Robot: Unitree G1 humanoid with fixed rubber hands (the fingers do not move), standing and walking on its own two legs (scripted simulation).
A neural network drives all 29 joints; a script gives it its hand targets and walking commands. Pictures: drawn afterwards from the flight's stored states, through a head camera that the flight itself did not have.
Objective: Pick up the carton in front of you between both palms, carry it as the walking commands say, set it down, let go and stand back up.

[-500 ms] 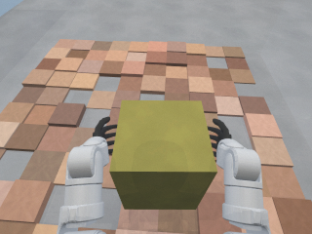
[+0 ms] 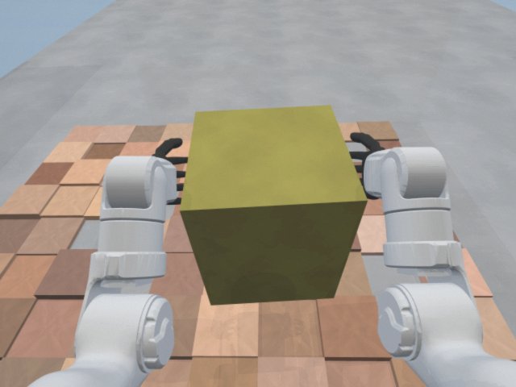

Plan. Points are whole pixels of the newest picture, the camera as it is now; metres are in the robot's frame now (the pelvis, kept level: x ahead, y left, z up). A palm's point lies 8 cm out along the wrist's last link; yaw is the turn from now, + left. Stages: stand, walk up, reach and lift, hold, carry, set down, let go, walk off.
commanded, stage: carry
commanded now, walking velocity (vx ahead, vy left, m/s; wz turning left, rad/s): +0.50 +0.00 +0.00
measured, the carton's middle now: (268, 209) +0.39 +0.01 +0.11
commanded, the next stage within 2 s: none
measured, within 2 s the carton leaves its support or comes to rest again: neither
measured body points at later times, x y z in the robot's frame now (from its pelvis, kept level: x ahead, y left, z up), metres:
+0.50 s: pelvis +0.31 +0.01 +0.04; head +0.41 -0.01 +0.48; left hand +0.72 +0.11 +0.12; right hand +0.67 -0.19 +0.11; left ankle +0.39 +0.08 -0.69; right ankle +0.23 -0.09 -0.59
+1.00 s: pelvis +0.61 -0.08 +0.02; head +0.60 -0.10 +0.47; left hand +0.99 +0.07 +0.21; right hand +1.00 -0.23 +0.20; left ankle +0.67 +0.06 -0.61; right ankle +0.53 -0.13 -0.72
